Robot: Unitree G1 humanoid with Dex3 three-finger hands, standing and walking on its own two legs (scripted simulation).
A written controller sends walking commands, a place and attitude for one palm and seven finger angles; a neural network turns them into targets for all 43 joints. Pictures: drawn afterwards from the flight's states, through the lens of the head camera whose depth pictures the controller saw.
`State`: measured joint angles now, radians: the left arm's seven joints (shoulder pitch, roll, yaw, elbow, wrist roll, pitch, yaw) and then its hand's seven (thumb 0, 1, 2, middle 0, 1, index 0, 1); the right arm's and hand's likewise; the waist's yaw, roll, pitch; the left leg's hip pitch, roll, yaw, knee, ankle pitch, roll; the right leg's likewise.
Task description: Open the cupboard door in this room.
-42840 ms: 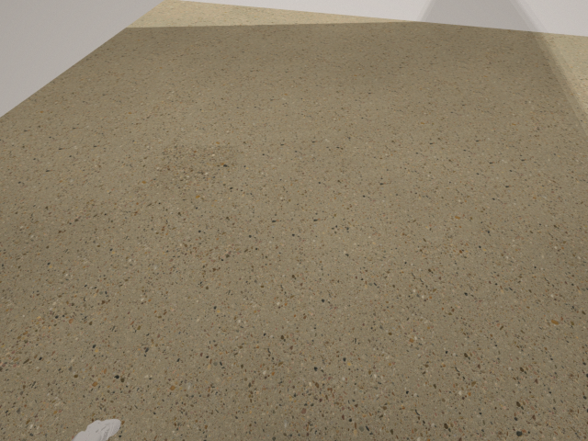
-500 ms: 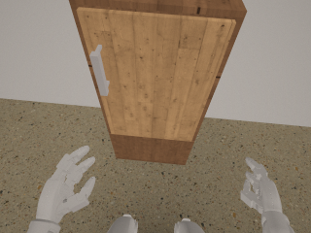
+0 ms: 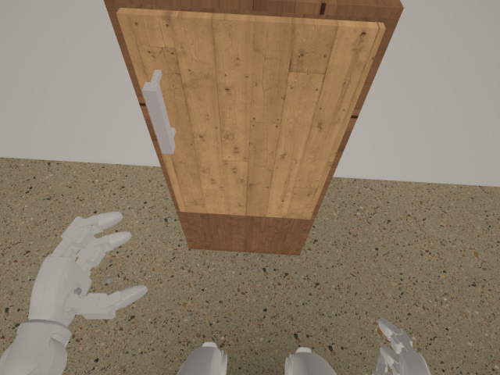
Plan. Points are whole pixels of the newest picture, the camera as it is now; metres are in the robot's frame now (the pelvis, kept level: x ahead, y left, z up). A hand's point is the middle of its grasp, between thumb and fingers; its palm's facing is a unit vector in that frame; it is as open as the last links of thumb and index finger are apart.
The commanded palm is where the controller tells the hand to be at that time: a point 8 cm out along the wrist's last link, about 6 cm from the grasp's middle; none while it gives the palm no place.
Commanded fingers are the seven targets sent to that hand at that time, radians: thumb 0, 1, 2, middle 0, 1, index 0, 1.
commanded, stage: raise the hand with hooked fingers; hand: left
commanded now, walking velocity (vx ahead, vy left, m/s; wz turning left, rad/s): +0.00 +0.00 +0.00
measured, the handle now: (163, 114) +0.55 +0.20 +0.07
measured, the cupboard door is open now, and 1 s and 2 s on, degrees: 0 0 0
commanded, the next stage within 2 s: move the hooked fingers beside the handle in 1.20 s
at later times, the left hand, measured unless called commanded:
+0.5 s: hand (82, 244) +0.28 +0.25 +0.08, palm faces +0.02 -1.00 -0.04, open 13.8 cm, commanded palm +0.26 +0.30 +0.08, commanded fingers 0.00 -0.50 0.30 -0.30 -1.20 -0.30 -1.20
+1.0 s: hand (81, 220) +0.31 +0.26 +0.09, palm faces +0.01 -1.00 -0.02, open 14.0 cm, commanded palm +0.28 +0.31 +0.09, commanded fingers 0.00 -0.50 0.30 -0.30 -1.20 -0.30 -1.20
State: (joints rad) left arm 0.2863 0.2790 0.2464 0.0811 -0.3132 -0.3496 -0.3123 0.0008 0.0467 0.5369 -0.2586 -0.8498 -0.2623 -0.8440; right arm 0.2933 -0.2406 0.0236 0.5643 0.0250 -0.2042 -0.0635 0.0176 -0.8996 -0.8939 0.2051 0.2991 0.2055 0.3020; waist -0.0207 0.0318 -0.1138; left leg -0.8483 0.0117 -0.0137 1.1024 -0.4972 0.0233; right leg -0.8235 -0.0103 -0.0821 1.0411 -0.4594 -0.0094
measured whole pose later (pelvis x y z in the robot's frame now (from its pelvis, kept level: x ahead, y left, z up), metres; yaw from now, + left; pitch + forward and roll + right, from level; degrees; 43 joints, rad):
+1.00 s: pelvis +0.02 -0.01 +0.03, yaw +0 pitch +12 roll -2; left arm -0.04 0.40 0.44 0.46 -0.36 -0.31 -0.52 -0.02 -0.50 0.30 -0.30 -1.20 -0.30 -1.20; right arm 0.29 -0.29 0.02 0.56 0.04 -0.17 -0.07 0.01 -0.90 -0.89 0.20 0.30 0.20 0.30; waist -0.02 0.02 -0.08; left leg -0.68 0.02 0.00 0.93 -0.45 0.01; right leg -0.67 0.01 -0.07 0.88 -0.41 -0.02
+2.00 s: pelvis +0.02 -0.01 +0.02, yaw -1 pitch +15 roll -2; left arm -0.39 0.47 0.45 0.79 -0.28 -0.34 -0.49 -0.02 -0.50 0.30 -0.30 -1.20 -0.30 -1.20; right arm 0.32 -0.29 0.03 0.61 0.03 -0.10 -0.07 0.01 -0.90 -0.89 0.20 0.30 0.20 0.30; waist -0.06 0.02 -0.09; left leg -0.76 0.02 0.00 0.96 -0.45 0.01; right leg -0.75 0.01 -0.06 0.91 -0.41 -0.02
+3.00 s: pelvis +0.01 +0.01 +0.00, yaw -3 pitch +22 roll -4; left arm -0.86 0.68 0.51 1.20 -0.13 -0.37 -0.44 -0.02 -0.50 0.30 -0.30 -1.20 -0.33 -1.23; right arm 0.40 -0.29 0.05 0.61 0.00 0.06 -0.04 0.01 -0.90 -0.89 0.20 0.30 0.20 0.30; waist -0.17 0.01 -0.09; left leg -0.98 0.05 0.01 1.07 -0.48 0.03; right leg -0.95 0.03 -0.06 0.98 -0.41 0.00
